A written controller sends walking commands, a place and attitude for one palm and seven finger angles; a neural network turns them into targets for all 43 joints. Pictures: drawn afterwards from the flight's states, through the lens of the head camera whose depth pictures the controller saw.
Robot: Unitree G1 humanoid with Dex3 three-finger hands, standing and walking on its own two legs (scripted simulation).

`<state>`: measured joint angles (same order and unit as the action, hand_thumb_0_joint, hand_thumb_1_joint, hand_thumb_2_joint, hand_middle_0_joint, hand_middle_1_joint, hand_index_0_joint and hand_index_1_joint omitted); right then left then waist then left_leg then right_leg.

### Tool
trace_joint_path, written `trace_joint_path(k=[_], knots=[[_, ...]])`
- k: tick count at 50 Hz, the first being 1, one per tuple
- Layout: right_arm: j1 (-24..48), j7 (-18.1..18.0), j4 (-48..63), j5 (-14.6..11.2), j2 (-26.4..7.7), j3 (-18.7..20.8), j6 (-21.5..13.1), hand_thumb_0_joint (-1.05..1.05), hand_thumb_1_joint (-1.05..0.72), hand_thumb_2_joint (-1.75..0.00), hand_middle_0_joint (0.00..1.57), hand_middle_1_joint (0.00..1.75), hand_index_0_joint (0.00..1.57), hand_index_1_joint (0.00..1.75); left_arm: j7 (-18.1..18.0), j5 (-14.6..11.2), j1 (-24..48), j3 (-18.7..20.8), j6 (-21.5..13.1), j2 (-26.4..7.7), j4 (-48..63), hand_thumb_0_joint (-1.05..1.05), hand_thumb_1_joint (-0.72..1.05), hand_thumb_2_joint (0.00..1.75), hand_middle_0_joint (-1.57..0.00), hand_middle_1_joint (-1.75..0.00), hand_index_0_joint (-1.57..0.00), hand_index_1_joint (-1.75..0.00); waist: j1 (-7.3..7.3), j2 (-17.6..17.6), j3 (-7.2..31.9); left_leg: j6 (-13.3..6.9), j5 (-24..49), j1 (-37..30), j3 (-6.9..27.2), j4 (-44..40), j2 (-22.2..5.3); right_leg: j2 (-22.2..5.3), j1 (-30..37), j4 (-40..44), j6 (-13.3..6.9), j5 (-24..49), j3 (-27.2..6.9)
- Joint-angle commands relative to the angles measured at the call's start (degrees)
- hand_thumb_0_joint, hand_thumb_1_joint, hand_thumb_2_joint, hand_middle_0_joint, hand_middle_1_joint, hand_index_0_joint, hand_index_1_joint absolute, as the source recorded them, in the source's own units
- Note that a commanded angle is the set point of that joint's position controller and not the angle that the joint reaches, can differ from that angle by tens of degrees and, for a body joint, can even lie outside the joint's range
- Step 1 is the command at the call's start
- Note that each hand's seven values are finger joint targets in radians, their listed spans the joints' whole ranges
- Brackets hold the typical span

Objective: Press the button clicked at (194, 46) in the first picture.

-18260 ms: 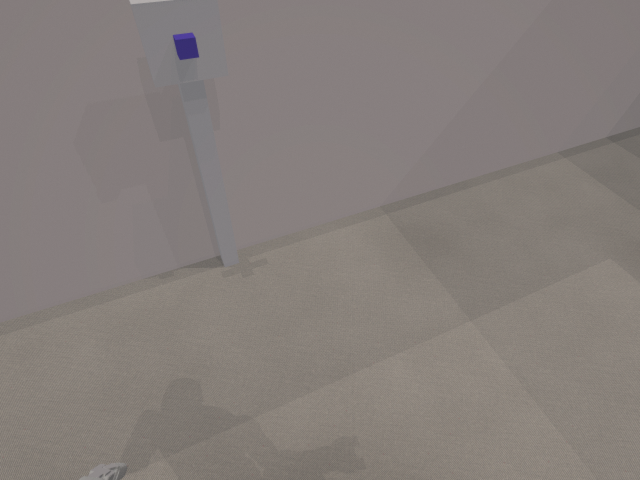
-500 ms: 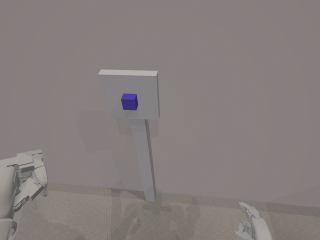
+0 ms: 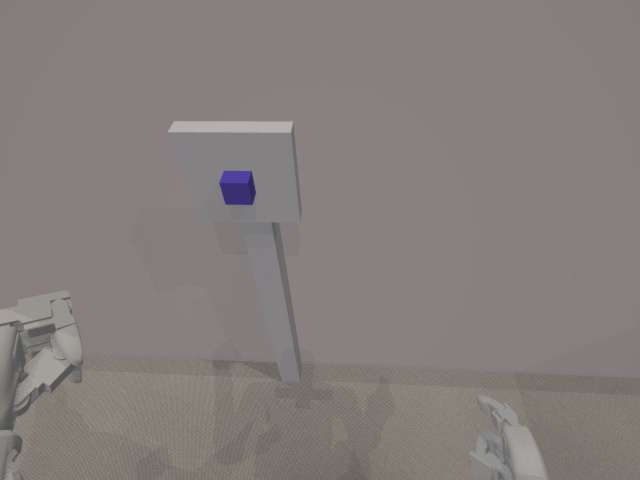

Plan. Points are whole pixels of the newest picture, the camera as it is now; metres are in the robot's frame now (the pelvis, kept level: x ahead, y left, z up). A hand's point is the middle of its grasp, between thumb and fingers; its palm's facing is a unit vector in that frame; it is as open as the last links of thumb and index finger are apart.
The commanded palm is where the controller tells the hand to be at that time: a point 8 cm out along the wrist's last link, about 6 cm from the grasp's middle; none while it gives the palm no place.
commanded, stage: step back with the hand held close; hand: left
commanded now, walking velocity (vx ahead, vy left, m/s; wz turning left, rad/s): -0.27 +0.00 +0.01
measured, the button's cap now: (238, 186) +0.51 +0.18 +0.09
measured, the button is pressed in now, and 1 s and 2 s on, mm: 0 0 0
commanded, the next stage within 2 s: stop stepping back and stand still in 1.02 s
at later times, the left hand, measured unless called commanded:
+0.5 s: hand (8, 437) +0.12 +0.27 +0.15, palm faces +0.34 -0.80 -0.50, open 3.1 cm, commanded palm +0.06 +0.31 +0.17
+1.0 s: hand out of the picture +0.04 +0.27 +0.16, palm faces +0.31 -0.85 -0.43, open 3.1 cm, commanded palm -0.02 +0.32 +0.17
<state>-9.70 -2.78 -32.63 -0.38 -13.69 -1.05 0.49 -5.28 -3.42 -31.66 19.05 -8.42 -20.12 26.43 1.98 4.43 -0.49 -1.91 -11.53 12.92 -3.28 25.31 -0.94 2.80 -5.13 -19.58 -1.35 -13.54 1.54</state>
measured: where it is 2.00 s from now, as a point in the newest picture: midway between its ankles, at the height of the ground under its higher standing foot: outside the picture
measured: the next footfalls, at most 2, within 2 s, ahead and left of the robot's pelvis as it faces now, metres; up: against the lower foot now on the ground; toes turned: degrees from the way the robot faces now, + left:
left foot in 0.76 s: -0.02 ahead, +0.13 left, +0.00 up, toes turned +2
right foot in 1.12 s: -0.22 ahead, -0.07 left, +0.00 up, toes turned +0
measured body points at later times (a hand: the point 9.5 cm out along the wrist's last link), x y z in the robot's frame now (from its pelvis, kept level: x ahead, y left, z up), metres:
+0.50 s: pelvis -0.07 +0.03 -0.01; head -0.05 +0.03 +0.44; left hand +0.10 +0.31 +0.17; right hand +0.12 -0.20 -0.09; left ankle +0.02 +0.10 -0.74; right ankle -0.03 -0.10 -0.74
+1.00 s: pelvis -0.16 +0.04 -0.01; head -0.12 +0.07 +0.44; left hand +0.02 +0.31 +0.19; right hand +0.02 -0.18 -0.08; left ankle -0.06 +0.13 -0.74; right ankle -0.21 -0.09 -0.71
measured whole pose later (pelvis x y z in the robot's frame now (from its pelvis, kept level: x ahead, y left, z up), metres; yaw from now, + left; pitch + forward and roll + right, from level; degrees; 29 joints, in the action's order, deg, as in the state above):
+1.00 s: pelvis -0.16 +0.04 -0.01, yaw -1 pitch +3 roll -3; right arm -10.1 -1.2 -33.5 1.2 -8.1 -0.7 -6.9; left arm -8.0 -2.9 -36.2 22.4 -13.1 -24.7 39.3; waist 0.2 -1.5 -1.1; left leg -2.2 -5.5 25.2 -1.5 27.4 -2.7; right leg 3.3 -20.0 -45.0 1.5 -27.0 -0.3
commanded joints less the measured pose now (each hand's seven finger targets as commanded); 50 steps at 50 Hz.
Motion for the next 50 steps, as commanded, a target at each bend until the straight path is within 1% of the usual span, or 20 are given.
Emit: trace_joint_path(k=[1,7,10,14,21,26,28,30,31,32,34,36,37,38,39,41,43,45,47,50], knots=[[5.87,-0.76,10.71,-0.24,-6.53,3.35,-1.05,0.00,-0.90,-0.90,0.20,0.30,0.20,0.30,-0.99,-0.21,-1.91,5.19,-3.12,-9.68,14.34,0.00,0.90,0.90,-1.30,-1.50,-1.30,-1.50,-0.88,-3.91,8.44,-1.55,17.56,-9.39,3.64,-0.23,-2.98,-6.23,-7.11,0.91,3.32,20.10,-3.99],[5.69,-1.49,12.35,-0.44,-6.36,3.78,-0.56,0.00,-0.90,-0.90,0.20,0.30,0.20,0.30,-2.53,-0.69,-4.80,10.64,-4.22,-14.84,20.80,0.00,0.90,0.90,-1.30,-1.50,-1.30,-1.50,-0.47,-0.18,12.59,-1.43,22.31,-7.37,4.72,0.25,-4.05,-5.05,-5.58,-3.79,2.47,20.54,-3.72],[4.75,-1.37,12.46,-0.53,-6.25,3.90,-0.65,0.00,-0.90,-0.90,0.20,0.30,0.20,0.30,-2.72,-0.95,-6.90,9.88,-4.46,-13.04,19.38,0.00,0.90,0.90,-1.30,-1.50,-1.30,-1.50,-0.81,-0.12,11.39,-1.38,21.75,-5.00,5.81,-0.50,-4.92,-4.35,-5.95,-5.31,2.17,17.29,-3.46],[4.43,-1.27,12.07,-0.49,-6.76,4.16,-1.43,0.00,-0.90,-0.90,0.20,0.30,0.20,0.30,-2.70,-0.71,-7.46,8.68,-4.91,-11.36,17.08,0.00,0.90,0.90,-1.30,-1.50,-1.30,-1.50,-1.19,0.66,8.41,-1.78,12.05,0.40,7.66,-3.62,-6.47,-3.57,-6.67,-6.56,1.98,9.66,-3.46],[4.36,-1.65,12.30,-0.18,-7.61,4.14,-4.06,0.00,-0.90,-0.90,0.20,0.30,0.20,0.30,-3.15,1.27,-4.12,8.80,-6.80,-10.68,17.88,0.00,0.90,0.90,-1.30,-1.50,-1.30,-1.50,-1.52,1.54,2.75,-3.83,-23.86,21.11,13.43,-12.49,-8.99,-1.71,0.18,-11.76,1.44,-3.20,-4.05],[3.82,-1.88,12.06,0.30,-7.09,4.25,-5.60,0.00,-0.90,-0.90,0.20,0.30,0.20,0.30,-3.45,1.95,-2.97,10.14,-7.77,-11.27,20.44,0.00,0.90,0.90,-1.30,-1.50,-1.30,-1.50,-1.28,2.01,3.87,-3.86,-27.60,24.72,13.42,-12.01,-8.92,-1.14,1.84,-14.19,0.72,-6.03,-4.19],[2.96,-1.78,11.61,0.44,-6.34,4.24,-5.89,0.00,-0.90,-0.90,0.20,0.30,0.20,0.30,-3.64,1.66,-3.46,10.33,-8.05,-11.70,20.67,0.00,0.90,0.90,-1.30,-1.50,-1.30,-1.50,-1.67,-1.79,3.77,-2.55,-23.78,20.39,10.55,-5.10,-5.18,-3.98,-4.49,-7.15,-1.05,-10.38,-9.58],[1.43,-1.16,9.84,0.50,-5.73,4.62,-5.91,0.00,-0.90,-0.90,0.20,0.30,0.20,0.30,-4.15,1.04,-2.91,9.66,-8.63,-11.81,20.66,0.00,0.90,0.90,-1.30,-1.50,-1.30,-1.50,-2.46,-9.78,4.08,0.66,-13.71,5.90,6.50,12.70,-0.12,-12.99,-21.88,4.56,-5.44,-17.62,-20.45],[0.72,-0.73,8.56,0.67,-5.53,4.73,-5.68,0.00,-0.90,-0.90,0.20,0.30,0.20,0.30,-4.58,1.04,-1.51,8.70,-8.66,-11.41,20.73,0.00,0.90,0.90,-1.30,-1.50,-1.30,-1.50,-2.79,-12.48,4.24,1.53,-11.26,2.07,5.99,21.32,1.05,-18.10,-26.82,7.48,-7.83,-16.07,-24.08],[0.45,-0.44,7.72,0.85,-5.57,4.83,-5.46,0.00,-0.90,-0.90,0.20,0.30,0.20,0.30,-4.95,1.05,-0.30,8.16,-8.63,-10.98,20.57,0.00,0.90,0.90,-1.30,-1.50,-1.30,-1.50,-3.10,-13.14,4.89,1.72,-10.58,0.31,6.25,25.97,1.36,-19.97,-28.07,7.46,-8.85,-9.88,-24.33],[1.76,-0.66,7.79,0.69,-4.42,4.16,-5.15,0.00,-0.90,-0.90,0.20,0.30,0.20,0.30,-5.03,1.37,0.58,7.36,-7.88,-10.53,19.08,0.00,0.90,0.90,-1.30,-1.50,-1.30,-1.50,-3.25,-14.99,4.32,1.26,-10.43,2.86,7.12,21.90,0.06,-18.24,-23.50,2.89,-6.93,2.24,-17.84],[2.66,-1.43,7.32,0.62,-4.66,3.46,-5.12,0.00,-0.90,-0.90,0.20,0.30,0.20,0.30,-5.06,1.47,2.16,7.80,-7.76,-11.50,19.21,0.00,0.90,0.90,-1.30,-1.50,-1.30,-1.50,-3.41,-8.96,1.74,0.91,-4.31,2.32,6.30,2.49,-0.34,-11.41,-20.81,-4.38,-2.14,4.25,-10.97],[4.57,-2.14,7.88,0.63,-6.41,3.91,-5.58,0.00,-0.90,-0.90,0.20,0.30,0.20,0.30,-4.86,1.46,3.46,7.47,-8.25,-11.74,21.66,0.00,0.90,0.90,-1.30,-1.50,-1.30,-1.50,-2.82,2.03,0.43,-0.75,1.40,5.19,12.54,-6.07,-5.06,-5.06,-19.45,-12.46,0.78,1.65,-6.33],[4.32,-2.42,8.11,1.09,-7.14,3.97,-6.26,0.00,-0.90,-0.90,0.20,0.30,0.20,0.30,-5.03,2.01,2.68,8.95,-8.79,-12.42,22.55,0.00,0.90,0.90,-1.30,-1.50,-1.30,-1.50,-1.94,12.34,3.12,-4.17,8.68,10.84,22.04,-9.40,-13.76,-0.87,-14.43,-24.37,2.37,-2.03,-3.03],[2.37,-2.17,7.45,1.75,-4.53,4.00,-7.43,0.00,-0.90,-0.90,0.20,0.30,0.20,0.30,-5.04,1.80,2.24,9.58,-9.15,-12.57,21.60,0.00,0.90,0.90,-1.30,-1.50,-1.30,-1.50,-1.99,10.78,6.37,-6.84,17.75,7.77,22.56,-8.48,-16.92,0.15,-16.75,-32.40,1.94,-11.94,-4.69],[1.76,-1.04,7.25,2.14,-4.94,4.86,-8.68,0.00,-0.90,-0.90,0.20,0.30,0.20,0.30,-4.40,1.00,-1.59,10.55,-9.80,-12.09,20.27,0.00,0.90,0.90,-1.30,-1.50,-1.30,-1.50,-2.06,8.13,9.62,-9.09,7.57,10.42,23.58,-9.84,-18.59,0.25,-15.23,-41.87,1.95,-16.07,-6.72],[1.58,-0.41,6.89,1.94,-4.85,5.02,-9.10,0.00,-0.90,-0.90,0.20,0.30,0.20,0.30,-4.30,0.20,-3.05,10.33,-9.31,-11.60,23.76,0.00,0.90,0.90,-1.30,-1.50,-1.30,-1.50,-1.96,2.61,10.98,-9.08,22.18,2.25,18.96,-4.86,-17.30,-0.36,-19.32,-36.71,2.36,-15.26,-6.30],[1.70,0.60,6.60,1.15,-5.14,5.15,-9.50,0.00,-0.90,-0.90,0.20,0.30,0.20,0.30,-3.93,0.22,-4.77,8.43,-8.71,-10.22,25.77,0.00,0.90,0.90,-1.30,-1.50,-1.30,-1.50,-1.74,4.95,12.40,-6.79,26.52,-2.25,14.55,-4.00,-15.01,-0.08,-18.70,-31.36,2.82,-13.95,-2.71],[2.14,0.84,6.58,1.48,-5.29,4.76,-10.27,0.00,-0.90,-0.90,0.20,0.30,0.20,0.30,-3.90,0.00,-4.88,8.55,-8.49,-11.20,27.60,0.00,0.90,0.90,-1.30,-1.50,-1.30,-1.50,-1.94,9.02,11.92,-6.13,21.19,-1.86,14.52,-6.49,-14.61,0.17,-16.13,-26.28,2.88,-13.88,-1.58],[2.42,0.86,5.53,1.97,-5.28,4.13,-10.62,0.00,-0.90,-0.90,0.20,0.30,0.20,0.30,-3.63,-0.52,-5.26,8.46,-8.00,-11.27,25.70,0.00,0.90,0.90,-1.30,-1.50,-1.30,-1.50,-1.94,9.90,11.07,-5.13,13.39,-1.08,15.03,-9.93,-13.79,1.17,-12.10,-17.07,2.49,-13.71,-0.07]])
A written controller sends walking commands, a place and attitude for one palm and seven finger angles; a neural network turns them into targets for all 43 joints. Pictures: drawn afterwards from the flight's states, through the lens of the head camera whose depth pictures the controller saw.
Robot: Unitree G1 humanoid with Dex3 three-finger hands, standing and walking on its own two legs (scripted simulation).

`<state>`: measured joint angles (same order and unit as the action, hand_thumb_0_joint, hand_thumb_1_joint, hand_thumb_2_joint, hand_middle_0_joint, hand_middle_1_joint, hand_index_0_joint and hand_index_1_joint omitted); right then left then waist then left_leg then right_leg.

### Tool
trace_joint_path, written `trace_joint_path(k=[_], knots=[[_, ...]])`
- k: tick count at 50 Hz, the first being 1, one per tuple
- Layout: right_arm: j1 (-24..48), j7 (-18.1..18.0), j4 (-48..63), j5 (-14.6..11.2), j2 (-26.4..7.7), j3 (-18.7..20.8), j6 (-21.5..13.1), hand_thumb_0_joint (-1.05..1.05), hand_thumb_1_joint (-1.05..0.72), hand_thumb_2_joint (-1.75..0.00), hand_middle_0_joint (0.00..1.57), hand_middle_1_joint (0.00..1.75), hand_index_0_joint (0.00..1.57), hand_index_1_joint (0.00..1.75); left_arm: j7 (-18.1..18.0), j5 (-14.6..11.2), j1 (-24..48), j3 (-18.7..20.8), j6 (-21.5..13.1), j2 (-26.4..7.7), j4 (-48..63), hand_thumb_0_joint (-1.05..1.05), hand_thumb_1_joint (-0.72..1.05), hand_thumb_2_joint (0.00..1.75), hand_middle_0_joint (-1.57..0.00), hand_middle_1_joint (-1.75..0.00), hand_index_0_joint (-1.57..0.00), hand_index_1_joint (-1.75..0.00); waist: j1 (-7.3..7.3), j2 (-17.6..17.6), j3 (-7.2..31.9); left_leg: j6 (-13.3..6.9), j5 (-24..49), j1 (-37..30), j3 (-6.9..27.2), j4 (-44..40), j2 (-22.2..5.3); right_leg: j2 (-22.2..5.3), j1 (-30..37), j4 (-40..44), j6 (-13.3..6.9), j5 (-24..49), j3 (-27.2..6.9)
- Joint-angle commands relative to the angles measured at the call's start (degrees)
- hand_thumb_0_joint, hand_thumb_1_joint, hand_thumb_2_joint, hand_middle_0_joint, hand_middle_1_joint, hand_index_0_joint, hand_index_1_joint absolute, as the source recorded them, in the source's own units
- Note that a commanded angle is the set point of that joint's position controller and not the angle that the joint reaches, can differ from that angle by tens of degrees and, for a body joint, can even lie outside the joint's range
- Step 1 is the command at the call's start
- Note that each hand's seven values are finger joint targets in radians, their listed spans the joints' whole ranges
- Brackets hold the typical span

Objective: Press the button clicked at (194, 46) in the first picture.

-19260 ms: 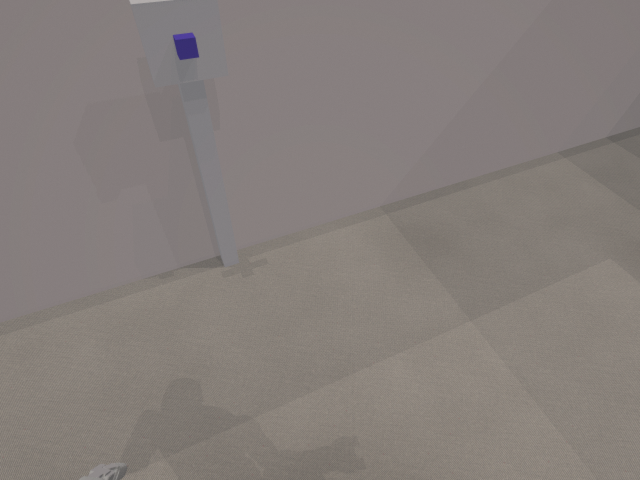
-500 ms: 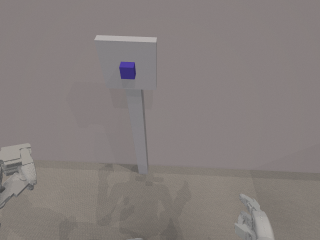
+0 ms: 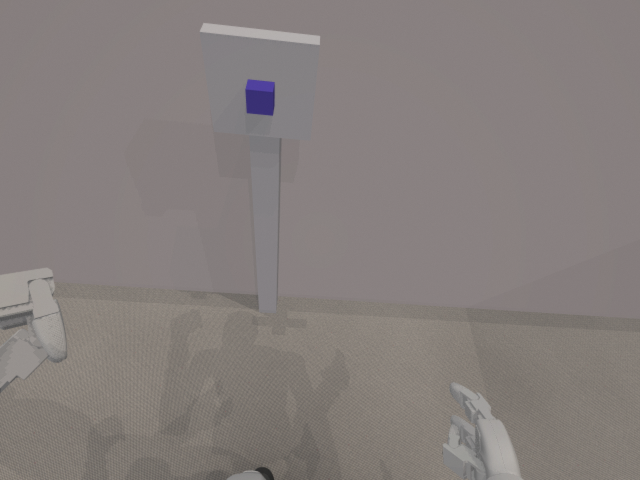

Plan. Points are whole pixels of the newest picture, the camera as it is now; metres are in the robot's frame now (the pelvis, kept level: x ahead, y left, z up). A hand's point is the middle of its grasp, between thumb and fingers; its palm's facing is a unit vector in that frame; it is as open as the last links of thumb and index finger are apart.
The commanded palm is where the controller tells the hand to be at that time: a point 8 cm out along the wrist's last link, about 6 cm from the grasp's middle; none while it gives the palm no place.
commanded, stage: step back with the hand held close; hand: left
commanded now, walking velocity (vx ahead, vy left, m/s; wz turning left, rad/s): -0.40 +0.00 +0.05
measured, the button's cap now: (260, 96) +0.66 +0.16 +0.10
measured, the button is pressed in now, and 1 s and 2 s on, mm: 0 0 0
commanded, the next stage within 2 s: stop stepping back and stand still in 0.02 s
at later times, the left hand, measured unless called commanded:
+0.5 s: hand out of the picture +0.08 +0.23 +0.15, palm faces +0.40 -0.83 -0.39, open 3.1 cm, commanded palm +0.02 +0.27 +0.18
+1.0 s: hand out of the picture +0.07 +0.25 +0.16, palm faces +0.42 -0.80 -0.43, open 3.1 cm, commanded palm +0.01 +0.28 +0.18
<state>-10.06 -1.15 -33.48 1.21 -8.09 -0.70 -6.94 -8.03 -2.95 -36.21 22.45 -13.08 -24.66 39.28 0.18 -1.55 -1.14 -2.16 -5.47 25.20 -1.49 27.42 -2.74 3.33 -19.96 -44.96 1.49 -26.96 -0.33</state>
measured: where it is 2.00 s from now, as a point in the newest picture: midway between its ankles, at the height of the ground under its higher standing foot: outside the picture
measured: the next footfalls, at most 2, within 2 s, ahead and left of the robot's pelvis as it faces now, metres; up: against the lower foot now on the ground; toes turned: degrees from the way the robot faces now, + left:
right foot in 0.12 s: -0.06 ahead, -0.11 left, +0.00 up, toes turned +1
left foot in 0.36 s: -0.04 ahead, +0.10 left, +0.00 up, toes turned +3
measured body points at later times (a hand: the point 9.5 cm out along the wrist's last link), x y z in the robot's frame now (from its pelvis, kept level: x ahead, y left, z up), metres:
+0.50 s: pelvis -0.10 -0.01 +0.00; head -0.13 +0.00 +0.45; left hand +0.05 +0.27 +0.17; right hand +0.04 -0.27 -0.07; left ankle -0.06 +0.09 -0.74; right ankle -0.12 -0.13 -0.74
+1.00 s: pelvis -0.11 +0.00 +0.00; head -0.11 +0.01 +0.45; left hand +0.04 +0.29 +0.18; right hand +0.04 -0.22 -0.09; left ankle -0.08 +0.10 -0.74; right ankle -0.10 -0.11 -0.73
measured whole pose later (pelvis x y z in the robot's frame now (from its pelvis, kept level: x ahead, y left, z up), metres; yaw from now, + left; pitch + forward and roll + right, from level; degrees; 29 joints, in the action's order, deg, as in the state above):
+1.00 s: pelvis -0.11 +0.00 +0.00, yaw +2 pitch -1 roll +0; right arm -14.9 -3.1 -35.8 0.3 -8.5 -2.0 -7.7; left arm -9.5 -0.6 -33.6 21.1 -11.8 -22.4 31.9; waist -0.5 -2.7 -0.8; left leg -2.0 -12.7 16.5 -1.8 30.5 1.3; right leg 0.3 -14.8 -33.5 0.4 -19.5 1.5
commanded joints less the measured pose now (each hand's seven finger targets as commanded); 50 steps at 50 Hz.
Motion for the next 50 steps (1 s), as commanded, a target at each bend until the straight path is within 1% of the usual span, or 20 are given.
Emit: trace_joint_path(k=[1,5,7,8,11,14,17,19,21,27,30,34,36,37,39,41,42,44,48,50], knots=[[3.00,-0.91,6.37,0.38,-10.84,3.82,-3.09,0.00,-0.90,-0.90,0.20,0.30,0.20,0.30,-0.84,-1.22,-1.31,5.91,-3.35,-7.45,12.11,0.00,0.90,0.90,-1.30,-1.50,-1.30,-1.50,0.11,15.22,11.97,-4.21,4.25,-12.65,12.66,-12.73,-11.48,0.84,5.10,12.53,-0.72,1.31,2.40],[4.26,-1.20,7.57,0.06,-10.39,3.88,-0.96,0.00,-0.90,-0.90,0.20,0.30,0.20,0.30,0.33,-2.22,-2.55,8.26,-4.54,-9.97,10.27,0.00,0.90,0.90,-1.30,-1.50,-1.30,-1.50,0.26,10.79,10.86,1.15,-8.13,-10.70,5.94,-10.03,-5.45,-2.11,9.74,29.30,-2.67,10.47,2.44],[3.97,-1.51,7.73,-0.41,-9.32,3.62,0.69,0.00,-0.90,-0.90,0.20,0.30,0.20,0.30,-0.28,-2.83,-3.25,11.20,-5.17,-13.01,8.94,0.00,0.90,0.90,-1.30,-1.50,-1.30,-1.50,0.17,-4.66,11.87,4.27,-11.76,-14.40,-0.58,9.02,2.02,-15.11,-1.31,33.76,-6.51,14.44,-8.40],[3.82,-1.66,7.46,-1.63,-9.64,4.15,0.62,0.00,-0.90,-0.90,0.20,0.30,0.20,0.30,-0.55,-3.30,-3.99,9.21,-4.49,-10.46,7.02,0.00,0.90,0.90,-1.30,-1.50,-1.30,-1.50,0.80,-9.46,11.14,4.21,-14.44,-9.35,0.50,20.89,4.27,-20.60,-2.00,33.48,-7.92,17.06,-12.60],[5.51,-2.47,8.80,-2.19,-8.47,3.15,1.35,0.00,-0.90,-0.90,0.20,0.30,0.20,0.30,-1.25,-1.23,-5.19,8.43,-1.33,-8.31,5.80,0.00,0.90,0.90,-1.30,-1.50,-1.30,-1.50,-0.26,-6.01,10.68,2.67,-14.68,3.19,3.53,22.13,1.71,-18.44,10.12,23.14,-8.84,39.32,-7.49],[4.36,-3.70,7.64,-2.04,-9.28,2.89,0.34,0.00,-0.90,-0.90,0.20,0.30,0.20,0.30,-2.15,-0.51,-2.43,5.65,-0.48,-5.97,2.57,0.00,0.90,0.90,-1.30,-1.50,-1.30,-1.50,-1.20,-3.26,7.03,1.58,-7.92,-8.53,-0.30,4.09,2.69,-14.16,5.85,23.83,-6.11,25.93,-4.31],[3.10,-4.31,7.13,-2.24,-11.87,4.05,-1.64,0.00,-0.90,-0.90,0.20,0.30,0.20,0.30,-2.57,0.14,1.47,2.88,-0.89,-5.44,1.32,0.00,0.90,0.90,-1.30,-1.50,-1.30,-1.50,-0.41,-1.58,2.96,-0.83,-7.15,-14.00,3.88,-5.08,-1.17,-10.50,2.93,24.52,-2.54,12.42,-4.67],[2.50,-4.20,7.79,-2.12,-13.02,4.28,-2.35,0.00,-0.90,-0.90,0.20,0.30,0.20,0.30,-2.14,0.67,4.84,2.05,-1.96,-5.54,2.61,0.00,0.90,0.90,-1.30,-1.50,-1.30,-1.50,-0.28,0.49,1.49,-1.64,-3.29,-12.79,6.12,-4.39,-2.19,-8.47,4.94,24.45,-1.29,15.96,-6.25],[1.73,-3.93,7.11,-1.53,-11.28,2.92,-2.15,0.00,-0.90,-0.90,0.20,0.30,0.20,0.30,-1.77,1.02,3.78,2.37,-2.66,-5.87,3.59,0.00,0.90,0.90,-1.30,-1.50,-1.30,-1.50,-0.90,7.08,2.68,-1.78,-2.85,-11.89,8.26,-6.77,-2.30,-6.95,6.03,21.35,-1.81,15.61,-1.88],[2.95,-3.69,7.89,-1.13,-11.38,3.18,-2.87,0.00,-0.90,-0.90,0.20,0.30,0.20,0.30,-2.37,1.96,4.19,3.04,-2.29,-5.45,4.91,0.00,0.90,0.90,-1.30,-1.50,-1.30,-1.50,-0.43,11.33,-0.29,-1.80,-34.45,-0.08,11.80,-16.17,-4.10,-2.47,10.40,19.36,-2.53,0.41,1.55],[2.61,-3.48,7.85,-0.89,-10.32,3.14,-2.13,0.00,-0.90,-0.90,0.20,0.30,0.20,0.30,-2.40,1.82,2.28,3.69,-1.70,-5.02,2.25,0.00,0.90,0.90,-1.30,-1.50,-1.30,-1.50,-0.41,7.55,0.06,-1.05,-31.40,1.41,9.17,-10.71,-2.16,-3.61,10.76,22.45,-4.27,-2.13,-0.90],[1.82,-2.85,6.46,-0.77,-10.18,3.56,-0.77,0.00,-0.90,-0.90,0.20,0.30,0.20,0.30,-2.31,0.95,3.54,3.64,-1.93,-5.41,2.58,0.00,0.90,0.90,-1.30,-1.50,-1.30,-1.50,-0.47,-8.79,0.98,1.21,-13.93,2.78,1.44,20.15,2.66,-19.23,7.47,34.04,-12.80,-6.04,-21.70],[1.29,-2.65,6.16,-0.88,-10.07,3.36,-1.15,0.00,-0.90,-0.90,0.20,0.30,0.20,0.30,-2.21,0.89,4.84,3.12,-2.20,-4.60,1.43,0.00,0.90,0.90,-1.30,-1.50,-1.30,-1.50,-0.94,-6.93,2.36,0.96,-16.45,1.79,2.63,17.18,0.58,-19.65,8.46,30.47,-12.84,1.38,-17.31],[1.61,-2.73,6.03,-0.90,-9.74,3.06,-1.28,0.00,-0.90,-0.90,0.20,0.30,0.20,0.30,-2.27,0.96,6.11,2.34,-2.00,-4.24,1.48,0.00,0.90,0.90,-1.30,-1.50,-1.30,-1.50,-1.42,-4.14,1.87,0.59,-15.95,-4.81,2.57,10.26,-0.17,-18.18,2.48,29.46,-10.77,-4.53,-14.32],[1.38,-3.43,5.70,-1.01,-9.88,2.68,-1.10,0.00,-0.90,-0.90,0.20,0.30,0.20,0.30,-2.36,1.16,5.10,1.67,-1.69,-3.70,1.06,0.00,0.90,0.90,-1.30,-1.50,-1.30,-1.50,-1.78,1.12,0.07,0.00,-14.50,-14.30,1.96,-1.18,0.78,-10.94,-2.95,22.40,-6.94,-4.69,-5.40],[2.11,-3.76,6.99,-0.85,-11.51,2.69,-1.86,0.00,-0.90,-0.90,0.20,0.30,0.20,0.30,-2.65,1.54,8.67,2.02,-2.78,-4.48,6.13,0.00,0.90,0.90,-1.30,-1.50,-1.30,-1.50,-1.46,16.71,-0.30,-5.43,-22.75,-15.40,23.86,-13.33,-11.29,-2.35,-7.27,5.84,-1.77,1.12,1.66],[2.21,-3.87,7.43,-0.61,-10.41,2.67,-2.32,0.00,-0.90,-0.90,0.20,0.30,0.20,0.30,-2.76,1.82,10.24,2.77,-3.15,-5.82,6.68,0.00,0.90,0.90,-1.30,-1.50,-1.30,-1.50,-1.34,15.14,-0.14,-8.04,-22.52,-14.04,28.47,-15.65,-14.63,-1.94,-7.55,-0.96,-1.18,0.15,1.04],[2.47,-3.45,6.44,-0.36,-9.06,2.15,-3.30,0.00,-0.90,-0.90,0.20,0.30,0.20,0.30,-2.54,2.25,9.14,3.85,-3.15,-6.34,5.89,0.00,0.90,0.90,-1.30,-1.50,-1.30,-1.50,-0.84,12.36,-0.62,-7.85,-30.14,-5.79,25.63,-19.01,-13.28,-3.72,-2.09,-3.86,-1.43,-0.58,-1.14],[2.42,-2.61,6.34,-1.06,-9.42,1.81,-4.39,0.00,-0.90,-0.90,0.20,0.30,0.20,0.30,-2.36,2.11,2.96,3.46,-3.05,-5.45,7.73,0.00,0.90,0.90,-1.30,-1.50,-1.30,-1.50,0.15,10.19,2.64,-3.37,-13.31,-5.54,10.91,-10.14,-6.78,-3.39,10.06,16.31,-0.90,9.80,2.81],[2.51,-2.13,6.80,-1.03,-9.53,1.95,-3.86,0.00,-0.90,-0.90,0.20,0.30,0.20,0.30,-1.88,1.99,0.06,3.35,-3.16,-4.86,6.23,0.00,0.90,0.90,-1.30,-1.50,-1.30,-1.50,-0.32,7.00,3.01,-0.81,-10.50,-3.44,6.53,-5.49,-2.86,-5.06,13.60,22.95,-2.30,15.03,-1.28]])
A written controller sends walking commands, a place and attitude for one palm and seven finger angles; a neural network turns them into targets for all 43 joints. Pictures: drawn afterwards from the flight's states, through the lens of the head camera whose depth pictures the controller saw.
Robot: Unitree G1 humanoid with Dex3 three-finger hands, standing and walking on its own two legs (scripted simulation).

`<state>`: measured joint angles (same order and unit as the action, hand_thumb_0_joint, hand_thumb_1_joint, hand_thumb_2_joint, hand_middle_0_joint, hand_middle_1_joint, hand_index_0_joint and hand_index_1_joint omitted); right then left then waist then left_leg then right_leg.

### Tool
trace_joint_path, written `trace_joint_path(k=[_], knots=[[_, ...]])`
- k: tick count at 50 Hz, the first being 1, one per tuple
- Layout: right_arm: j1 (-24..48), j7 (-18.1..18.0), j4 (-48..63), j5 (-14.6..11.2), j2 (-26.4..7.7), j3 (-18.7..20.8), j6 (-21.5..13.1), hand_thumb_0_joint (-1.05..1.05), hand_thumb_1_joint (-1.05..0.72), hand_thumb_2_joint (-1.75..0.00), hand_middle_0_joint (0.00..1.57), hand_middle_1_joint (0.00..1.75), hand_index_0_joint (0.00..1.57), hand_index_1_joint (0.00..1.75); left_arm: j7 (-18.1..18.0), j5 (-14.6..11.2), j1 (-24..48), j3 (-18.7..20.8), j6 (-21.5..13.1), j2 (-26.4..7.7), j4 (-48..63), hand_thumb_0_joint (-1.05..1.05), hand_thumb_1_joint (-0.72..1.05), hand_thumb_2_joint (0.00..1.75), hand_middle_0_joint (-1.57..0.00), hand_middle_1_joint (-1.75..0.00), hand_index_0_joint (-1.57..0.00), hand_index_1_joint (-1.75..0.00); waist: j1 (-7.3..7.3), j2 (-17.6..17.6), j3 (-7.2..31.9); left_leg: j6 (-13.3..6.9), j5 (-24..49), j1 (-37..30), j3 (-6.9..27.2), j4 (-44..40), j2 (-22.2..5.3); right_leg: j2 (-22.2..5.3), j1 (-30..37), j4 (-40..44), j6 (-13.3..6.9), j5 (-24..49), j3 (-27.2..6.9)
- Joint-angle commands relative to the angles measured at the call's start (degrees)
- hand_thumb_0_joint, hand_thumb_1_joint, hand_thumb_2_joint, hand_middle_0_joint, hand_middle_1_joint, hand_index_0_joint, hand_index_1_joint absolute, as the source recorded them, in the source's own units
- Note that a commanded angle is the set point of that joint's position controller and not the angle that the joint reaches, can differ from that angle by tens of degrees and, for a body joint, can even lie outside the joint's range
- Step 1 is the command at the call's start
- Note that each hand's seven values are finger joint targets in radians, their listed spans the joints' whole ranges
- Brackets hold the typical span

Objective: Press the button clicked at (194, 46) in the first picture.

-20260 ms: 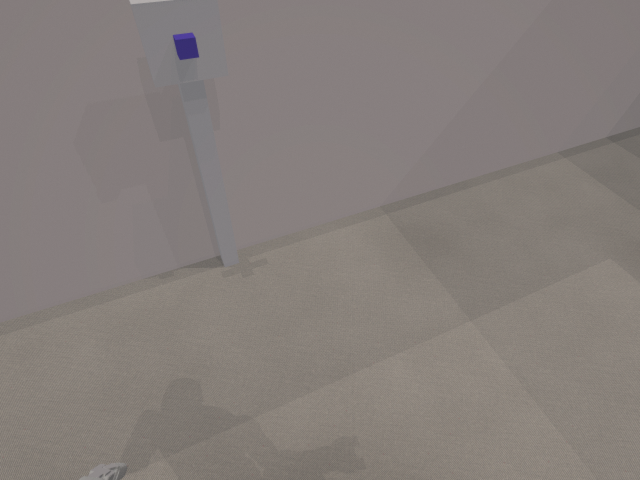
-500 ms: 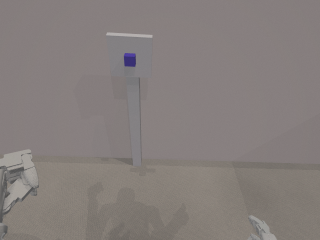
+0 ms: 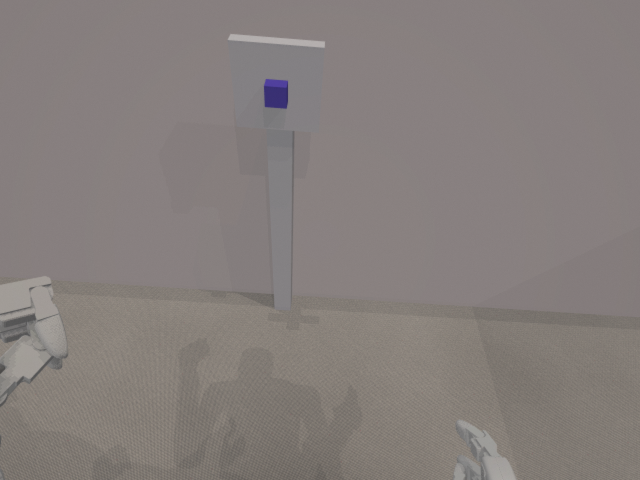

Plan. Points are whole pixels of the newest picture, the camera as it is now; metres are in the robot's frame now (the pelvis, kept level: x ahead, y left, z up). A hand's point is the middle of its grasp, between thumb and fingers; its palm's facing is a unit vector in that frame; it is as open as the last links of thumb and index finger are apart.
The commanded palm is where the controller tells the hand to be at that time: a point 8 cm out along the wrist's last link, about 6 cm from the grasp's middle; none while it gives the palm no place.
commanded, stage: stop stepping back and stand still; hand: left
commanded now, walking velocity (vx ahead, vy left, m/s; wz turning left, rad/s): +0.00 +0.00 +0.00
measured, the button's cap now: (276, 93) +0.78 +0.13 +0.10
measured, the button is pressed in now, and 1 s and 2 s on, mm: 0 0 0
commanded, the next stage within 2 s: let the arm hang, fingers relaxed in 0.48 s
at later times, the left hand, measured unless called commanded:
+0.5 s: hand (79, 317) +0.22 +0.24 +0.16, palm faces +0.30 -0.84 -0.46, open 3.1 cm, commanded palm +0.16 +0.29 +0.18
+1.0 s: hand out of the picture -0.01 +0.20 -0.17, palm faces +0.04 -0.98 -0.21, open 4.0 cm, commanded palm none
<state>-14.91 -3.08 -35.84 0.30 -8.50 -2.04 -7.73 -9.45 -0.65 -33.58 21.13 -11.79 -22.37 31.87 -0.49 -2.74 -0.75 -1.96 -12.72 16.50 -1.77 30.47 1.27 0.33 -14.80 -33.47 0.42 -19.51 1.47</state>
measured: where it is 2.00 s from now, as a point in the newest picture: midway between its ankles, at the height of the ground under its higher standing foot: outside the picture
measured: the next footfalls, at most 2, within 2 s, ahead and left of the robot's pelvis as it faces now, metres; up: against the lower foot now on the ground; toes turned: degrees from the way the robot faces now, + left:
none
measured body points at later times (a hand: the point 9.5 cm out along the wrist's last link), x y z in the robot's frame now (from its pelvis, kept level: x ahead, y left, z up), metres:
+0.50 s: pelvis +0.03 +0.01 +0.01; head +0.05 +0.02 +0.46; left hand +0.20 +0.28 +0.19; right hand +0.22 -0.23 -0.06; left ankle +0.04 +0.10 -0.73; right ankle +0.01 -0.10 -0.73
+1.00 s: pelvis -0.01 +0.00 +0.00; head +0.02 +0.02 +0.45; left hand -0.01 +0.25 -0.15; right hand +0.00 -0.24 -0.14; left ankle +0.04 +0.10 -0.73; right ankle +0.01 -0.10 -0.73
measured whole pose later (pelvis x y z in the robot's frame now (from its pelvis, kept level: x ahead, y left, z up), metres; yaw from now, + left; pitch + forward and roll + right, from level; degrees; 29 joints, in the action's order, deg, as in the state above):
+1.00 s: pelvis -0.01 +0.00 +0.00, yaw +2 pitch -1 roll -1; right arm -17.7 -0.5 -57.2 1.4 -11.3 -0.4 2.5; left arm -1.0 1.1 -18.5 1.2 2.0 -12.9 -55.8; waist 0.3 -1.5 -4.5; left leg -1.9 -10.9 16.9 0.2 28.9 1.0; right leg 0.8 -12.8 -26.9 -1.3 -13.1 3.8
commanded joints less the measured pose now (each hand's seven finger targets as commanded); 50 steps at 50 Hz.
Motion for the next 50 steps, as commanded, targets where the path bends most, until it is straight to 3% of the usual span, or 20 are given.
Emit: trace_joint_path(k=[1,2,4,6,10,12,15,20,26,28,29,30,31,34,36,38,41,46,48,50], knots=[[7.52,-0.07,9.24,0.13,-9.10,3.47,-2.69,0.00,-0.90,-0.90,0.20,0.30,0.20,0.30,-0.31,-0.58,-3.06,5.54,-4.64,-7.72,12.63,0.00,0.90,0.90,-1.30,-1.50,-1.30,-1.50,0.13,5.66,2.90,0.04,-2.40,5.27,5.60,-5.60,-5.19,-4.61,7.79,13.06,-2.49,9.39,-7.42],[7.15,0.09,9.23,0.43,-9.33,3.71,-2.38,0.00,-0.90,-0.90,0.20,0.30,0.20,0.30,-0.31,-0.96,-4.52,6.52,-4.69,-7.75,11.13,0.00,0.90,0.90,-1.30,-1.50,-1.30,-1.50,-0.01,4.17,3.69,0.67,-0.42,3.79,4.92,-3.46,-4.24,-7.12,6.50,13.97,-3.64,11.64,-10.17],[6.44,0.40,8.95,-0.41,-9.51,4.54,-1.47,0.00,-0.90,-0.90,0.20,0.30,0.20,0.30,-0.17,-1.78,-4.12,5.77,-4.24,-7.03,10.41,0.00,0.90,0.90,-1.30,-1.50,-1.30,-1.50,-0.30,-1.66,4.08,1.15,-2.27,0.47,4.45,1.01,-3.31,-9.30,1.90,17.01,-5.15,4.01,-14.32],[6.99,0.00,9.04,-0.49,-9.21,4.35,-0.68,0.00,-0.90,-0.90,0.20,0.30,0.20,0.30,-0.40,-2.08,-4.21,6.50,-4.21,-7.54,10.24,0.00,0.90,0.90,-1.30,-1.50,-1.30,-1.50,-0.39,-2.59,4.02,1.12,-0.90,-1.45,3.90,0.32,-3.16,-9.86,1.00,17.39,-5.47,5.32,-13.20],[8.17,-1.07,9.62,-0.51,-9.55,4.14,-0.18,0.00,-0.90,-0.90,0.20,0.30,0.20,0.30,-0.34,-1.93,-3.91,6.43,-4.39,-7.69,10.86,0.00,0.90,0.90,-1.30,-1.50,-1.30,-1.50,0.35,4.62,6.06,0.06,13.31,-6.04,6.09,-7.38,-6.16,-3.14,4.29,10.34,-1.43,16.95,-5.21],[8.70,-1.50,9.93,-0.56,-9.68,4.09,-0.39,0.00,-0.90,-0.90,0.20,0.30,0.20,0.30,-0.13,-1.82,-2.36,6.09,-4.51,-8.21,11.98,0.00,0.90,0.90,-1.30,-1.50,-1.30,-1.50,0.65,7.65,7.42,-0.02,20.06,-7.66,6.32,-7.49,-7.05,-2.26,5.52,8.45,-0.56,20.50,-3.53],[7.71,-1.32,10.26,-0.73,-9.77,4.19,-0.61,0.00,-0.90,-0.90,0.20,0.30,0.20,0.30,0.03,-1.54,-2.71,4.96,-4.54,-7.63,12.55,0.00,0.90,0.90,-1.30,-1.50,-1.30,-1.50,0.83,7.02,9.21,0.28,25.92,-8.56,5.76,-6.28,-7.01,-2.09,7.96,7.45,-0.41,24.70,-2.35],[7.95,-0.85,11.00,-0.86,-9.93,4.48,-0.09,0.00,-0.90,-0.90,0.20,0.30,0.20,0.30,0.09,-1.85,-5.45,5.52,-4.44,-7.77,12.50,0.00,0.90,0.90,-1.30,-1.50,-1.30,-1.50,0.74,6.61,9.11,0.96,23.55,-6.61,5.00,-5.45,-6.00,-3.06,9.54,8.89,-0.96,26.90,-3.51],[8.36,-0.92,11.40,-0.75,-9.79,4.36,0.80,0.00,-0.90,-0.90,0.20,0.30,0.20,0.30,0.15,-2.36,-5.10,6.09,-4.42,-7.73,11.11,0.00,0.90,0.90,-1.30,-1.50,-1.30,-1.50,0.54,7.03,6.79,1.10,16.15,-4.86,5.18,-7.56,-5.72,-2.76,7.85,11.27,-0.99,21.33,-4.14],[8.50,-1.19,11.46,-0.68,-9.72,4.21,0.72,0.00,-0.90,-0.90,0.20,0.30,0.20,0.30,0.17,-2.48,-4.50,5.91,-4.27,-7.78,10.35,0.00,0.90,0.90,-1.30,-1.50,-1.30,-1.50,0.59,5.69,6.12,1.03,14.29,-5.01,5.49,-8.41,-5.76,-2.62,7.15,12.16,-0.81,19.70,-4.09],[11.35,4.28,-2.59,-1.37,-20.96,7.15,-2.18,0.00,-0.90,-0.90,0.20,0.30,0.20,0.30,8.03,3.03,5.31,-15.90,4.81,-2.34,-36.46,0.00,0.90,0.90,-1.30,-1.50,-1.30,-1.50,-1.80,6.30,-0.11,0.36,19.59,-0.48,5.89,1.11,-6.80,-6.93,-1.97,3.55,-2.15,22.84,-0.41],[6.55,4.17,-3.09,-1.19,-17.98,7.27,1.30,0.00,-0.90,-0.90,0.20,0.30,0.20,0.30,8.90,2.31,5.06,-14.04,9.16,-1.56,-38.70,0.00,0.90,0.90,-1.26,-1.46,-1.26,-1.46,-0.65,6.41,5.53,0.69,20.07,-4.15,5.40,0.44,-7.26,-6.48,-2.55,5.25,-2.74,18.19,-4.88],[5.46,3.90,-2.09,-0.97,-16.80,6.71,2.42,0.00,-0.90,-0.90,0.20,0.30,0.20,0.30,9.02,2.35,5.03,-14.47,10.46,-0.24,-38.35,0.00,0.90,0.90,-1.23,-1.42,-1.23,-1.42,-0.86,6.87,4.59,0.37,16.81,-3.98,5.40,0.33,-7.63,-6.10,-3.86,5.41,-2.30,13.66,-3.68],[5.69,3.47,-2.57,0.40,-16.22,5.20,3.90,0.00,-0.90,-0.90,0.20,0.30,0.20,0.30,9.32,2.66,10.54,-15.84,10.67,0.30,-46.27,0.00,0.90,0.90,-1.12,-1.30,-1.12,-1.30,-0.04,-3.00,5.25,-2.76,12.05,1.77,10.25,-2.70,-9.10,-3.90,-0.13,2.70,-2.48,8.21,-2.40],[6.48,3.15,-3.72,0.90,-16.56,4.95,4.61,0.00,-0.90,-0.90,0.20,0.30,0.20,0.30,9.37,2.79,14.06,-16.19,10.87,-0.50,-53.17,0.00,0.90,0.90,-1.04,-1.22,-1.04,-1.22,0.27,-8.38,4.93,-2.52,10.29,1.86,10.50,-2.92,-7.71,-4.85,1.26,4.76,-3.17,9.21,-4.40],[5.84,3.01,-5.82,1.30,-14.46,4.27,5.80,0.00,-0.90,-0.90,0.20,0.30,0.20,0.30,9.01,2.47,15.75,-17.25,11.59,0.64,-60.67,0.00,0.90,0.90,-0.97,-1.14,-0.97,-1.14,0.19,-6.45,3.88,-1.92,8.17,0.55,9.66,-3.56,-6.46,-5.81,0.39,6.15,-3.76,7.77,-5.61],[4.86,2.85,-9.44,1.41,-12.39,3.20,7.02,0.00,-0.90,-0.90,0.20,0.30,0.20,0.30,8.55,1.95,16.96,-18.57,12.16,1.39,-69.92,0.00,0.90,0.90,-0.86,-1.02,-0.86,-1.02,0.26,4.29,2.24,-1.31,4.20,0.10,9.28,-6.89,-5.86,-5.35,1.45,7.89,-3.46,4.89,-5.95],[1.77,2.08,-15.11,1.31,-9.69,2.99,7.93,0.00,-0.90,-0.90,0.20,0.30,0.20,0.30,8.28,1.65,14.33,-18.62,12.05,3.50,-81.98,0.00,0.90,0.90,-0.68,-0.82,-0.68,-0.82,0.84,14.69,0.34,-1.03,-6.44,1.86,9.85,-11.63,-6.02,-4.55,4.20,11.00,-3.97,1.61,-4.85],[0.06,1.85,-16.67,1.16,-9.27,3.22,8.33,0.00,-0.90,-0.90,0.20,0.30,0.20,0.30,8.30,1.64,13.79,-18.69,12.02,3.75,-84.99,0.00,0.90,0.90,-0.60,-0.74,-0.60,-0.74,0.83,14.06,0.36,-1.13,-9.48,2.22,10.40,-12.69,-6.42,-4.49,5.29,12.08,-4.04,1.24,-4.20],[-1.77,1.66,-18.30,1.09,-8.94,3.37,8.47,0.00,-0.90,-0.90,0.20,0.30,0.20,0.30,8.42,1.43,13.57,-19.08,11.80,4.17,-87.60,0.00,0.90,0.90,-0.53,-0.66,-0.53,-0.66,0.71,10.32,-0.04,-1.01,-9.45,1.60,9.82,-12.36,-6.22,-4.83,4.95,13.52,-4.21,0.76,-4.68]])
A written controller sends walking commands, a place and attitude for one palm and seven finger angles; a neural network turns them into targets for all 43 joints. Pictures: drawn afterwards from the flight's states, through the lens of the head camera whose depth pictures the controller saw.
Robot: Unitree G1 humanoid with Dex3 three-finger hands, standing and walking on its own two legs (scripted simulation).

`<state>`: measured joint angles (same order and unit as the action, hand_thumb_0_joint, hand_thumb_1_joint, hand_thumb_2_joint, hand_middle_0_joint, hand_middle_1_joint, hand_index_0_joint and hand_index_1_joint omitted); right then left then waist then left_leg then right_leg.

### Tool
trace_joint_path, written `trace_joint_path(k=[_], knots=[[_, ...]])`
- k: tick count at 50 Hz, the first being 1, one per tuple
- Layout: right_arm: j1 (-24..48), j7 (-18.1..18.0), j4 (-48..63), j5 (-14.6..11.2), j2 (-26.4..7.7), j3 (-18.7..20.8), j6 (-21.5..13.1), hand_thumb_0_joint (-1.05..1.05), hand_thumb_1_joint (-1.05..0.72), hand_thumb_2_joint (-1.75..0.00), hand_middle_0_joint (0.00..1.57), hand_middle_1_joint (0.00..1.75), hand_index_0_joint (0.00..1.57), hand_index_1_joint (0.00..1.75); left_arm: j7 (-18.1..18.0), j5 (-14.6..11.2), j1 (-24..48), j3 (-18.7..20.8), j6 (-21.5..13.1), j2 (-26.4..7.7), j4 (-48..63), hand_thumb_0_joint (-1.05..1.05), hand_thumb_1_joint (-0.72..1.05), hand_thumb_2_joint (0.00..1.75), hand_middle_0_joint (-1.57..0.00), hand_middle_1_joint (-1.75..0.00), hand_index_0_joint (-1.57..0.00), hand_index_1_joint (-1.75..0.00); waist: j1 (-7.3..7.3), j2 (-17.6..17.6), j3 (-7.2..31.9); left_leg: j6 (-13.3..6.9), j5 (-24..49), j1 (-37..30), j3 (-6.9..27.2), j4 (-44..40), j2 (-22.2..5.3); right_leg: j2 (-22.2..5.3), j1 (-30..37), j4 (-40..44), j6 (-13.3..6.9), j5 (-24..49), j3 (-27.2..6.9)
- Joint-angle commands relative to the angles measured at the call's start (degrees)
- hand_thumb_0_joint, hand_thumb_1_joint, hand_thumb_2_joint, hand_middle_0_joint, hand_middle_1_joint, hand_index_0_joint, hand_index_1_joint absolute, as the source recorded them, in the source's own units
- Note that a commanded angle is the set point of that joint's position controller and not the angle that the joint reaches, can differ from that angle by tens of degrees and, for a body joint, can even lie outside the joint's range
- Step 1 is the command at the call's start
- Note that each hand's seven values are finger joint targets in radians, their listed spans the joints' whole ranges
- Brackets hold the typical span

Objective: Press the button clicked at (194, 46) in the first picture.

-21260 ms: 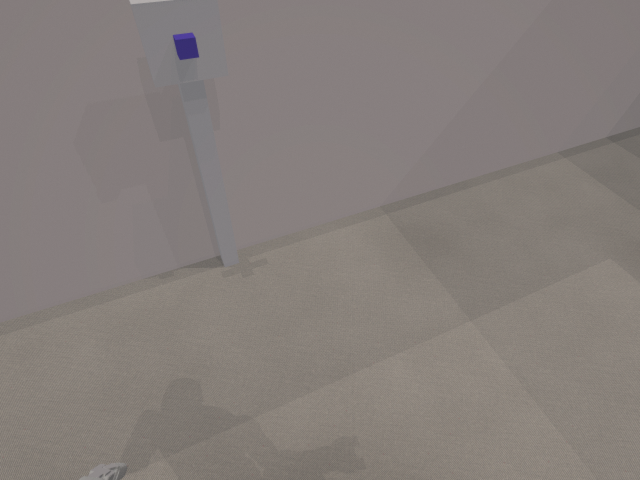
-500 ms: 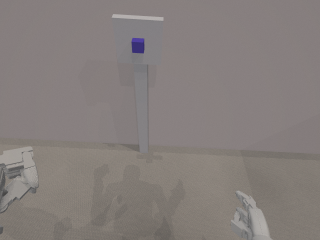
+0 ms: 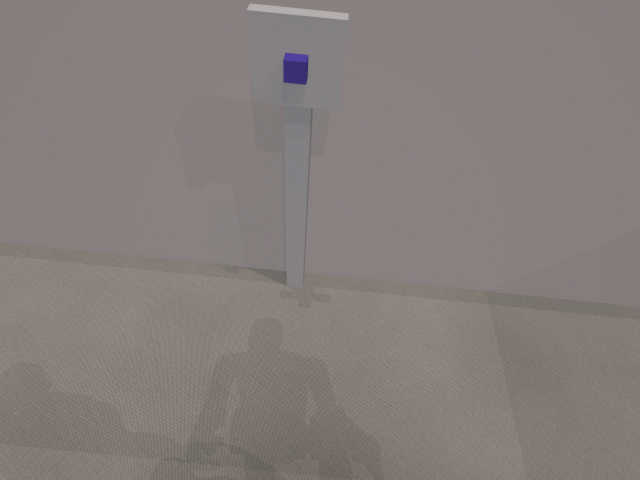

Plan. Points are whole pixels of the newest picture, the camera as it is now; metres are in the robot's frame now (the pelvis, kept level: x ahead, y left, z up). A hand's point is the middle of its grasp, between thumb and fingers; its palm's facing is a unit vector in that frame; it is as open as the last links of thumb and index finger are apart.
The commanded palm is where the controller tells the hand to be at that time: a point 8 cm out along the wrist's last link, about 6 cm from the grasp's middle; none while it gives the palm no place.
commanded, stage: let the arm hang, fingers relaxed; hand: left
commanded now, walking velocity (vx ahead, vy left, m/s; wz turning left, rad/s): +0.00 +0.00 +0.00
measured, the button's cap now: (296, 67) +0.79 +0.10 +0.10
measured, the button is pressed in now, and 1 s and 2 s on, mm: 0 0 0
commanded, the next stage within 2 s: stand and wait in 0.68 s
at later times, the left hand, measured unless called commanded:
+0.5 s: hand out of the picture +0.00 +0.15 -0.17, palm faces +0.00 -0.99 -0.17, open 7.2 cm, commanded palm none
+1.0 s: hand out of the picture +0.01 +0.15 -0.17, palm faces +0.00 -0.98 -0.19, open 7.3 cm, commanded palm none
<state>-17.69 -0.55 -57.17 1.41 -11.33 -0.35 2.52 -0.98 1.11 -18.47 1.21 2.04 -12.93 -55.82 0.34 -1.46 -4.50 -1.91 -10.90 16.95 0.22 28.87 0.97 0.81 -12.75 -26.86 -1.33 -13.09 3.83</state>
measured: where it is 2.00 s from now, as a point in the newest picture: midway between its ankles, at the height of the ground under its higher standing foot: outside the picture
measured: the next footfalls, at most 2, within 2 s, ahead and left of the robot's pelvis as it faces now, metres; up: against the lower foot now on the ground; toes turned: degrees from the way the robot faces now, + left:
none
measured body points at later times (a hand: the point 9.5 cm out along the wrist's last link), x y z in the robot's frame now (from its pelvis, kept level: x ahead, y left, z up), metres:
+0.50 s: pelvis +0.00 -0.01 +0.00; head +0.01 -0.01 +0.45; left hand +0.01 +0.20 -0.16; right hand -0.03 -0.21 -0.16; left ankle +0.05 +0.10 -0.74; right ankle +0.02 -0.11 -0.74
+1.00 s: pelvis +0.02 -0.01 +0.01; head +0.04 -0.02 +0.46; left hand +0.01 +0.21 -0.15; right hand +0.00 -0.22 -0.16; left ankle +0.05 +0.10 -0.74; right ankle +0.02 -0.11 -0.74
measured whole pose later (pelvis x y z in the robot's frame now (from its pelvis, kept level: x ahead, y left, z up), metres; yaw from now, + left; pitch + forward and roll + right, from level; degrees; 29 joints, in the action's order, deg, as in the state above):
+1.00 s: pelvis +0.02 -0.01 +0.01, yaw -2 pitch -1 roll +0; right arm -16.6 -2.1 -64.5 0.8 -7.3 0.3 0.4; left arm -1.7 0.6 -15.8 0.6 -0.5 -7.6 -66.5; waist -0.5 1.3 -3.6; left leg -0.7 -10.4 11.9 -1.2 23.5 0.1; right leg 1.7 -9.1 -23.0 -2.2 -12.8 2.2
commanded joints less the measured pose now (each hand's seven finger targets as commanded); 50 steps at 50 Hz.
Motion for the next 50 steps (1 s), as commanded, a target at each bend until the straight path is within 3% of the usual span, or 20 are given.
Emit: trace_joint_path(k=[1,2,4,10,20,27,30,50], knots=[[0.09,-0.89,2.18,-0.10,-5.86,1.74,-1.72,0.00,-0.90,-0.90,0.20,0.30,0.20,0.30,-0.09,-0.37,-1.31,0.65,-2.11,-5.20,-0.94,0.00,0.90,0.90,-0.49,-0.62,-0.49,-0.62,-0.40,6.91,2.83,-0.98,-10.47,0.72,7.56,-10.27,-5.61,-5.63,1.96,7.76,-2.60,-6.53,-7.50],[-0.91,-0.95,1.68,-0.20,-6.12,1.92,-1.63,0.00,-0.90,-0.90,0.20,0.30,0.20,0.30,-0.14,-0.38,-0.87,0.53,-2.20,-5.31,-1.83,0.00,0.90,0.90,-0.46,-0.58,-0.46,-0.58,-0.75,3.72,1.79,-0.94,-9.66,-0.33,7.51,-10.02,-5.84,-5.53,0.39,8.48,-2.65,-7.63,-7.57],[-2.77,-1.05,-0.10,-0.10,-5.44,1.88,-1.53,0.00,-0.90,-0.90,0.20,0.30,0.20,0.30,-0.26,-0.43,-0.71,0.37,-2.08,-4.43,-3.46,0.00,0.90,0.90,-0.38,-0.50,-0.38,-0.50,-1.10,2.61,-0.28,-1.02,-10.77,-0.42,7.55,-10.57,-5.92,-5.56,-1.68,9.39,-2.64,-10.23,-7.89],[-5.08,-1.26,-2.95,-0.10,-3.76,1.83,-1.66,0.00,-0.90,-0.90,0.20,0.30,0.20,0.30,-0.71,-0.47,-2.22,0.20,-2.12,-2.81,-6.91,0.00,0.90,0.90,-0.20,-0.30,-0.20,-0.30,-0.95,-0.05,-1.28,-1.16,-9.59,-0.88,6.80,-10.73,-5.94,-5.56,-2.72,9.51,-2.40,-10.71,-8.12],[-5.97,-1.42,-5.34,-0.02,-0.48,1.52,-1.78,0.00,-0.90,-0.90,0.20,0.30,0.20,0.30,-1.19,-0.46,-2.42,0.33,-2.38,-0.69,-8.44,0.00,0.90,0.90,-0.20,-0.30,-0.20,-0.30,-1.01,0.94,-3.46,-0.62,-6.17,-1.40,4.88,-9.88,-5.36,-5.89,-4.57,9.95,-2.32,-10.01,-8.67],[-5.52,-1.75,-5.59,-0.25,-0.09,1.55,-2.39,0.00,-0.90,-0.90,0.20,0.30,0.20,0.30,-1.33,-0.56,-2.08,0.50,-2.84,-0.12,-8.41,0.00,0.90,0.90,-0.20,-0.30,-0.20,-0.30,-0.83,3.50,-0.64,-0.32,-0.94,-3.35,4.39,-9.05,-5.74,-5.95,-1.89,9.11,-2.37,-4.12,-8.39],[-5.24,-1.86,-5.90,-0.23,0.20,1.43,-2.43,0.00,-0.90,-0.90,0.20,0.30,0.20,0.30,-1.28,-0.64,-1.55,0.51,-2.87,0.09,-8.62,0.00,0.90,0.90,-0.20,-0.30,-0.20,-0.30,-0.89,3.98,-1.29,-0.10,-1.01,-2.87,4.42,-9.50,-5.85,-5.92,-1.19,9.28,-2.25,-3.25,-8.32],[-3.34,-2.06,-6.64,-0.43,-1.44,1.32,-2.63,0.00,-0.90,-0.90,0.20,0.30,0.20,0.30,-1.31,-0.73,-0.96,0.40,-3.13,-0.51,-9.50,0.00,0.90,0.90,-0.20,-0.30,-0.20,-0.30,-0.99,1.60,0.14,-0.02,3.97,-6.69,4.08,-9.72,-6.55,-6.00,0.91,9.62,-1.97,1.54,-7.95]])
